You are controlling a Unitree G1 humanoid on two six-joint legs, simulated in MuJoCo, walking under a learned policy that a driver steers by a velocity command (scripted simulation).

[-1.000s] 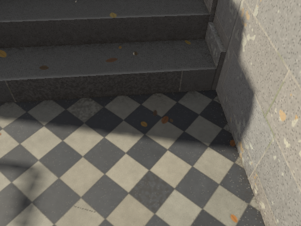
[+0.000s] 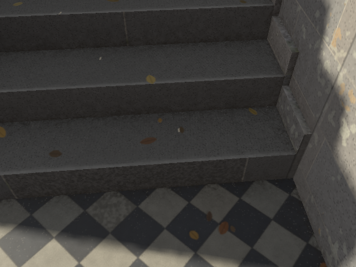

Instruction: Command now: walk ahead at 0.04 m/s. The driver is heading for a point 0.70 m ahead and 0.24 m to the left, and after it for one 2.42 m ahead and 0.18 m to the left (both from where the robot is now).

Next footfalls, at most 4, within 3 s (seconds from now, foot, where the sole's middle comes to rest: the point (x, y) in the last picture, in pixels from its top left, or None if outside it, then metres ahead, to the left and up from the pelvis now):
1.14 left None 0.21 0.12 -0.77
1.62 right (192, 258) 0.56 -0.03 -0.77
2.14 left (144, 222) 0.70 0.16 -0.77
2.60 right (149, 137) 1.01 0.15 -0.60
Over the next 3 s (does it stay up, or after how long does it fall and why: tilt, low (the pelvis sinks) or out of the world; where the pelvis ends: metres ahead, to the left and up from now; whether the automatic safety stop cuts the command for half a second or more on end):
stays up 1.02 0.23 0.18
